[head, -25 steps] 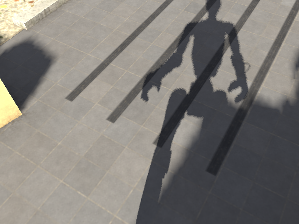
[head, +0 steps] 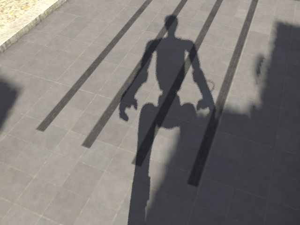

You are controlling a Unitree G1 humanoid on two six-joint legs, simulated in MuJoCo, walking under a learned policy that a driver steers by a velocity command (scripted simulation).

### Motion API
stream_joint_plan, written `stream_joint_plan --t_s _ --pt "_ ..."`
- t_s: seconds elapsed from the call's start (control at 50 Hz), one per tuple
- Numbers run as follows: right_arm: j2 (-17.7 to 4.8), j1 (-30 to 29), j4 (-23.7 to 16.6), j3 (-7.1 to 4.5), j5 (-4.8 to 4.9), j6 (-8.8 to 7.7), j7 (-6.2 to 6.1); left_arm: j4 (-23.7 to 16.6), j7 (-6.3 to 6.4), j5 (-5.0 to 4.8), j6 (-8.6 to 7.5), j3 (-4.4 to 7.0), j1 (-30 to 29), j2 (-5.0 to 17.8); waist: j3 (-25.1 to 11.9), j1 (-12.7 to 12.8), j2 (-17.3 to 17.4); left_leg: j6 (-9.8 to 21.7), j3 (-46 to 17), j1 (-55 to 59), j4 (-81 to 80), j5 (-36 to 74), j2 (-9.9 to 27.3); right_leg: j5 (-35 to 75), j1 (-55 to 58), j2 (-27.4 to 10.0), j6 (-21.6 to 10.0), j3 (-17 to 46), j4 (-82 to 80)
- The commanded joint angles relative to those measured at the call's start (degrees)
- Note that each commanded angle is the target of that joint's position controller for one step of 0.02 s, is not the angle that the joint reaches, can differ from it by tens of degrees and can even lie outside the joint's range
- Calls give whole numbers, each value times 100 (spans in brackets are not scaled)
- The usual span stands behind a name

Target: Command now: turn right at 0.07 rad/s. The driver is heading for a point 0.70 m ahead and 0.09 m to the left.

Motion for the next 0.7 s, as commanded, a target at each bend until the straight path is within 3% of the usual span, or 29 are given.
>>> stream_joint_plan --t_s 0.02,0.28,0.3,0.34,0.38,0.42,0.44,0.48,0.5,0.52,0.54,0.56,0.58,0.6,0.64,0.7 --pt "-683 -196 -290 -203 -3 -32 -61 -314 -16 20 -209 148 -116 634 -99 58 -550 13 -128 390 -214 480 120 476 -460 -496 -282 519 -697" --pt "-618 30 358 -260 59 23 -151 36 40 -30 -329 77 199 468 -24 51 -128 -5 -173 581 -275 654 155 440 -544 -306 -206 349 -614" --pt "-573 112 445 -251 62 34 -159 119 50 -36 -320 78 316 455 -150 61 -170 1 -64 613 -229 213 66 -99 -487 -261 -229 318 -685" --pt "-574 64 493 -269 125 25 -175 178 82 -99 -269 177 450 737 122 170 -529 56 338 42 321 -1192 -285 -1995 -583 -407 -517 695 -1009" --pt "-512 -220 330 -259 189 -120 -129 210 97 -157 -298 250 658 1011 566 319 -1120 159 478 -815 1199 -1315 -284 -3178 -562 -1255 -1062 1924 -1712" --pt "-544 -280 267 -275 283 -308 -32 258 117 -211 -398 262 605 1014 850 261 -1202 409 162 -1215 1512 -1326 76 -2750 -495 -1706 -1362 2465 -1905" --pt "-517 -191 297 -267 316 -385 26 243 107 -231 -429 247 488 953 825 170 -1163 533 153 -1135 1171 -1448 150 -2350 -367 -1674 -1313 2295 -1813" --pt "-498 600 699 -302 296 -486 112 163 69 -292 -413 220 49 870 471 -272 -884 617 420 580 -112 -393 -84 -1529 -923 -1129 -948 1415 -1350" --pt "-622 1091 947 -368 231 -488 126 125 62 -244 -426 176 -43 694 237 -431 -592 549 211 1374 -250 -81 -76 -986 -1260 -755 -733 923 -676" --pt "-1054 1699 1069 -477 198 -505 103 -26 58 -193 -474 59 -174 279 27 -579 663 920 -1522 2056 -1114 -1142 942 -639 -2040 -43 -293 -7 1088" --pt "-1535 2080 1083 -556 152 -550 181 -267 111 -271 -572 113 -228 405 -11 -644 1724 1719 -3840 2392 -1985 -1779 2028 -1523 -3026 368 -132 -56 2585" --pt "-1157 1612 960 -418 111 -598 184 -188 100 -365 -645 196 -57 704 252 -369 1018 1839 -3886 2149 -2003 -2006 2184 -1483 -3416 3 -221 378 3428" --pt "-895 1250 826 -344 139 -610 159 -78 39 -382 -704 204 55 717 476 -218 682 1647 -3214 2014 -1971 -1941 1933 -872 -3573 -256 -338 403 3610" --pt "-886 1045 754 -330 144 -598 148 2 9 -331 -748 210 63 671 455 -148 496 1441 -2690 1991 -2028 -1647 1708 -360 -3611 -431 -405 266 3535" --pt "-631 1032 768 -219 130 -539 142 -8 -57 -227 -768 248 -179 652 389 -152 449 1171 -1798 1930 -2120 -451 1347 356 -3441 -654 -380 95 3173" --pt "-657 1387 887 -185 123 -469 88 -53 -145 -192 -719 210 -396 442 266 -219 453 1198 -1026 1966 -2142 1069 1106 891 -3374 -615 -161 -235 2646"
